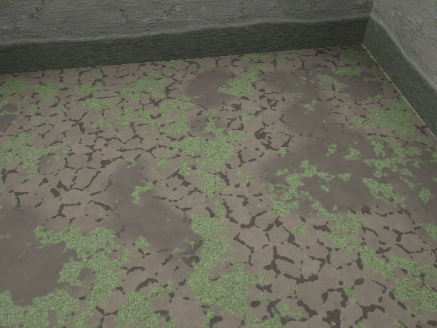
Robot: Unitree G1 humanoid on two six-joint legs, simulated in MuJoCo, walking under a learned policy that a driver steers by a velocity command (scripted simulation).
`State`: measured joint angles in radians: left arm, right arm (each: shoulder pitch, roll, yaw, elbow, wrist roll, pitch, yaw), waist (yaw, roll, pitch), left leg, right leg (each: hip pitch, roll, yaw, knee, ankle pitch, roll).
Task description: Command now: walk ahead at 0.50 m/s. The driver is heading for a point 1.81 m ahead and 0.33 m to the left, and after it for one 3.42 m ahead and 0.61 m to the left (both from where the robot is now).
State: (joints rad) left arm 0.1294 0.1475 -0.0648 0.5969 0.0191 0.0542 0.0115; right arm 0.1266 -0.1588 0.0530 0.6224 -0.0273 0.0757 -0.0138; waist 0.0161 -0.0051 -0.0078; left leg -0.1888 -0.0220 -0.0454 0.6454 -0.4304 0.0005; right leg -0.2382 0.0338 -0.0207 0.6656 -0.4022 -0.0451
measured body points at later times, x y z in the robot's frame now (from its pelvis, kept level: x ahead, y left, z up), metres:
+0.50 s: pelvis +0.00 +0.00 +0.00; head -0.01 +0.00 +0.45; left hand +0.19 +0.20 -0.08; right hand +0.19 -0.20 -0.09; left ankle -0.05 +0.12 -0.72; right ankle -0.03 -0.09 -0.72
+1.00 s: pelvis +0.00 +0.00 +0.02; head +0.00 +0.00 +0.47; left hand +0.14 +0.22 -0.09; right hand +0.15 -0.22 -0.09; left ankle -0.05 +0.12 -0.72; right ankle -0.03 -0.09 -0.72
